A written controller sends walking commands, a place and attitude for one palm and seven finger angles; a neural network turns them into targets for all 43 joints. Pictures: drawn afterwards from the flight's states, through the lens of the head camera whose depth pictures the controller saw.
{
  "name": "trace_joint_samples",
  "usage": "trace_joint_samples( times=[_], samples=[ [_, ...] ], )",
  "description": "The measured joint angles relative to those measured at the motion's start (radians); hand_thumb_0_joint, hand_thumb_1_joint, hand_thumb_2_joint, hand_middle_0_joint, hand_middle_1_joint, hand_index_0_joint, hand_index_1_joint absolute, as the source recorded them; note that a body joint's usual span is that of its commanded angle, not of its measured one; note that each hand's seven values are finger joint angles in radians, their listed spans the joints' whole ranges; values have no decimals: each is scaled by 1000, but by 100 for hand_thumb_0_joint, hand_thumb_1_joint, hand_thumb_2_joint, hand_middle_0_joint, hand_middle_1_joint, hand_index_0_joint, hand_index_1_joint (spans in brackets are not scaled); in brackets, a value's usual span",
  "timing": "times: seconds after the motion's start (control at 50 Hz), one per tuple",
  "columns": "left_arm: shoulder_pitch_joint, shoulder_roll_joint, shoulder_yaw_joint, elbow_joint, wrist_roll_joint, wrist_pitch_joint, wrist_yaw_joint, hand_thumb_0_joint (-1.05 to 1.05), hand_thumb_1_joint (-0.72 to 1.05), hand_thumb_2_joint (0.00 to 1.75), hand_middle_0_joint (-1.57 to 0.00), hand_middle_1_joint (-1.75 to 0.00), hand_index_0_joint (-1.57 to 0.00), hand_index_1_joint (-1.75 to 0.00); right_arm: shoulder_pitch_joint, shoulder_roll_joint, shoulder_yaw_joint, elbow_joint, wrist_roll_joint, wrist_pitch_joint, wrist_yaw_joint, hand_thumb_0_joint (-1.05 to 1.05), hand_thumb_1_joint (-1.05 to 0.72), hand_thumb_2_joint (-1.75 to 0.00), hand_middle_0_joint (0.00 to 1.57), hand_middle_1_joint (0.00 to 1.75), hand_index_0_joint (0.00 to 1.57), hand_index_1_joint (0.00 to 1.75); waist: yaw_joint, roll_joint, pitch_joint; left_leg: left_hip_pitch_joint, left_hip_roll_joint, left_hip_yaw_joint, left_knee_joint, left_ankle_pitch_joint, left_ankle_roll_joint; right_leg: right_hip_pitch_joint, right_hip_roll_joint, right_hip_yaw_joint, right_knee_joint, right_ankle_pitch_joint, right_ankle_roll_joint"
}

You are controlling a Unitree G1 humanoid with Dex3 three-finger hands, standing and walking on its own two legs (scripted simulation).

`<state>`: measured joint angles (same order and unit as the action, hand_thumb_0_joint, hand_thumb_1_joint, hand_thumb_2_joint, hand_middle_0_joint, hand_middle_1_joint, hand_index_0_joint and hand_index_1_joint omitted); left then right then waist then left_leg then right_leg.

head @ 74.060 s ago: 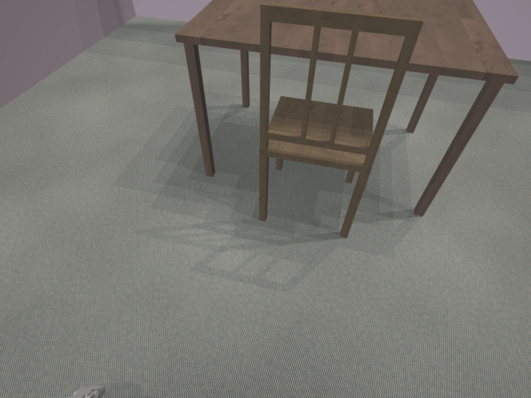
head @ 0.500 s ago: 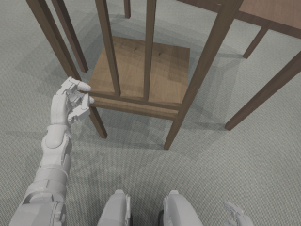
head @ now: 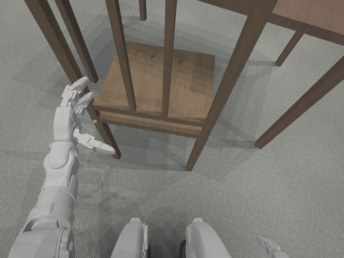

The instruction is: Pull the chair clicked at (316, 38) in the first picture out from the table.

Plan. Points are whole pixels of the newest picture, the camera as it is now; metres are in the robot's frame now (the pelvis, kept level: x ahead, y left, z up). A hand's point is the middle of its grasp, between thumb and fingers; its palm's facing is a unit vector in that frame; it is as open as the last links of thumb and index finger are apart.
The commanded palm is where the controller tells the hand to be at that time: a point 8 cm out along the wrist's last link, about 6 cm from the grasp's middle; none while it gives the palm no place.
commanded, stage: open the thumb and straighten the fingers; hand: left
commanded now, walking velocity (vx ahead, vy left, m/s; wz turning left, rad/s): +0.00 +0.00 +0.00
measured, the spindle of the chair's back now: (124, 66) +0.55 +0.11 +0.06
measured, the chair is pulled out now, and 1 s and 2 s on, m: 0.12 0.12 0.12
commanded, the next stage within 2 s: draw the fingers out of the gap in 0.10 s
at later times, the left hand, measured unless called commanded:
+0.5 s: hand (90, 138) +0.38 +0.18 +0.01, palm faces +0.04 -1.00 -0.05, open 17.5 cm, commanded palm +0.34 +0.23 +0.02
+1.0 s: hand (85, 174) +0.30 +0.18 +0.01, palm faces +0.02 -1.00 -0.04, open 17.5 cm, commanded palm +0.27 +0.23 +0.02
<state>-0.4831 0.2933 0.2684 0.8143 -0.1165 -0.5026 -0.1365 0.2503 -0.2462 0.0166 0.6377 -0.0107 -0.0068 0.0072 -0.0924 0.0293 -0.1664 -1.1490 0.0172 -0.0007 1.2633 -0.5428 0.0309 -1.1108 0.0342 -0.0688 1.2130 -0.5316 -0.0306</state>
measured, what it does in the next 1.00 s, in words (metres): stands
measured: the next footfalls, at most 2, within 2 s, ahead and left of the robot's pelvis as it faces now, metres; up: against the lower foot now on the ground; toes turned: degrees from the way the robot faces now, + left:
none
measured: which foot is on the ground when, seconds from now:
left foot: down 0.00-1.00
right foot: down 0.00-1.00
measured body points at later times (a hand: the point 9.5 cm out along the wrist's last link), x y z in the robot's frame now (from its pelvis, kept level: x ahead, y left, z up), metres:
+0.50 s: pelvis +0.00 +0.00 +0.01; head +0.12 +0.02 +0.44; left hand +0.37 +0.24 +0.02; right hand +0.11 -0.25 -0.11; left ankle +0.02 +0.10 -0.63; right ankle +0.02 -0.11 -0.63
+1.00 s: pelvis +0.00 +0.00 +0.00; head +0.10 +0.02 +0.44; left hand +0.29 +0.24 +0.02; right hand +0.18 -0.23 -0.10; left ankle +0.02 +0.10 -0.63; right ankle +0.02 -0.11 -0.63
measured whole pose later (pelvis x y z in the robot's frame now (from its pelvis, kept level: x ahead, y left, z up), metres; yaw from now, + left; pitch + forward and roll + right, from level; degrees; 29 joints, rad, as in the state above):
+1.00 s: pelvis +0.00 +0.00 +0.00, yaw +1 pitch +22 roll -3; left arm 0.02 0.22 0.13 0.34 -0.18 -0.46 -0.16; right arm 0.17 -0.23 0.02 0.55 0.00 -0.07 0.00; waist -0.03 0.03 -0.18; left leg -1.11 0.00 -0.01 1.27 -0.55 0.03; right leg -1.06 0.02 -0.08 1.22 -0.54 -0.03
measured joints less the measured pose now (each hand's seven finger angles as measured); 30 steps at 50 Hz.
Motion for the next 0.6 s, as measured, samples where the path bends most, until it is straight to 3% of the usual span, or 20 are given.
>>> trace_joint_samples(
  times=[0.1,0.2,0.32,0.6],
  samples=[
    [-16,3,-5,12,-4,1,-9,-1,-54,20,-7,-21,-7,-21,-5,2,2,-1,0,0,2,0,-90,-90,20,30,20,30,2,-1,0,-2,-1,0,0,2,1,-2,-1,0,-1,2,1],
    [-13,2,-3,9,-4,8,-10,-1,-54,20,-3,-8,-3,-8,-5,3,2,-7,1,3,3,0,-90,-90,20,30,20,30,0,0,-1,-3,-1,2,-1,3,3,-3,-1,2,-2,4,3],
    [5,-1,2,-7,-5,2,-7,-1,-55,20,-1,-2,-1,-3,-3,4,2,-10,0,9,7,0,-90,-90,20,30,20,30,2,-2,-3,-1,0,7,-1,2,5,-4,0,8,-1,5,5],
    [284,-47,-50,-243,-45,-9,-13,-1,-55,20,0,0,0,0,-15,7,-4,-28,12,-16,2,1,-90,-90,20,30,20,30,28,-5,-7,46,-4,4,-21,3,7,48,-2,5,-25,5,8]
  ],
)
